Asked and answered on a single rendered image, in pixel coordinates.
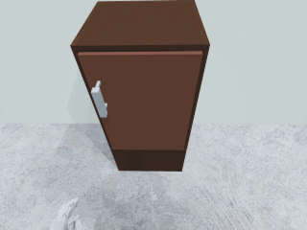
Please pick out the robot left hand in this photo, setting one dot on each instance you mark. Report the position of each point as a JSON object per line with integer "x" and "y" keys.
{"x": 64, "y": 213}

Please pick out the cupboard door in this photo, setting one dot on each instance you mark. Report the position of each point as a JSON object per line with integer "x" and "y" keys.
{"x": 149, "y": 96}

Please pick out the handle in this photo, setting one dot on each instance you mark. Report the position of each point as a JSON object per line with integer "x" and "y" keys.
{"x": 99, "y": 100}

